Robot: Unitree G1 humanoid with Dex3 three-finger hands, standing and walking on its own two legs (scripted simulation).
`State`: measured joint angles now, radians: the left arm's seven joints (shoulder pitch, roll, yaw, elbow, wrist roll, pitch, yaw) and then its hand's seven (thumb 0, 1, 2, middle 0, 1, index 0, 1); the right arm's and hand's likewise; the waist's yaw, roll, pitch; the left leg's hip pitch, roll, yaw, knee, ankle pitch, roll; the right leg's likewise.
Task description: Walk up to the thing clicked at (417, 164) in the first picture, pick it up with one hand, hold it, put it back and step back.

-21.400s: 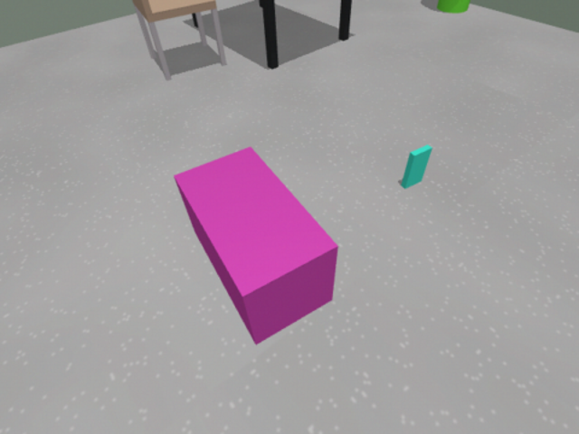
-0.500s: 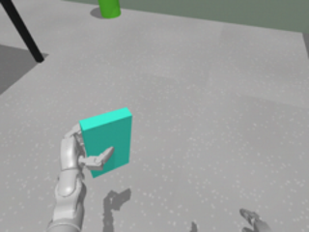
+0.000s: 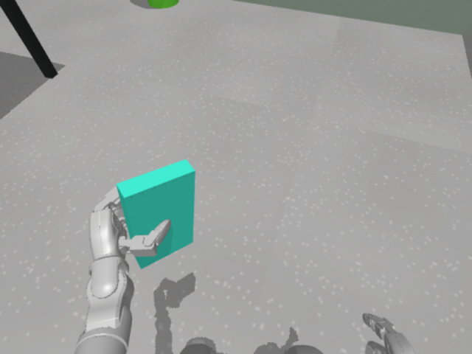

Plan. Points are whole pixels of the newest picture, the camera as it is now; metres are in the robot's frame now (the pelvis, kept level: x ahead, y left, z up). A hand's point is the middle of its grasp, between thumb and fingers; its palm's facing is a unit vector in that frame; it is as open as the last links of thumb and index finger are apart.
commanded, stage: crouch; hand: left
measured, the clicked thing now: (161, 218) +0.35 +0.15 +0.01
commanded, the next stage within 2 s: lower in 1.58 s
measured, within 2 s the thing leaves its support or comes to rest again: neither
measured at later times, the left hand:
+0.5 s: hand (158, 258) +0.37 +0.21 -0.21, palm faces +0.29 -0.96 -0.03, open 7.9 cm
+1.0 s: hand (169, 275) +0.38 +0.22 -0.39, palm faces +0.30 -0.95 -0.04, open 7.9 cm
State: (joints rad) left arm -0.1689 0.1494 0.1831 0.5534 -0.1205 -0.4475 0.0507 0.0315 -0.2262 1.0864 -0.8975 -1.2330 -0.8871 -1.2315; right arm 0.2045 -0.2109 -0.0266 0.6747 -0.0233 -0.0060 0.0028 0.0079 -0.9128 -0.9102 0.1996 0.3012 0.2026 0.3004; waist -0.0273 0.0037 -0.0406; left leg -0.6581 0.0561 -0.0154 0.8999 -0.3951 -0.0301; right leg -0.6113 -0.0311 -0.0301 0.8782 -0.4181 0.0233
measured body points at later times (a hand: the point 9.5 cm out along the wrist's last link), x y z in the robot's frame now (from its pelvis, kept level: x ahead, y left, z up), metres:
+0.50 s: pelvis -0.04 +0.00 -0.19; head +0.13 +0.03 +0.23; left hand +0.34 +0.26 -0.21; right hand +0.09 -0.26 -0.32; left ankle +0.03 +0.14 -0.69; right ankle +0.01 -0.14 -0.69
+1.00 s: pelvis -0.08 +0.00 -0.35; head +0.13 +0.03 +0.05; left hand +0.36 +0.27 -0.39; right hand +0.01 -0.27 -0.48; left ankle +0.03 +0.14 -0.69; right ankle +0.01 -0.14 -0.69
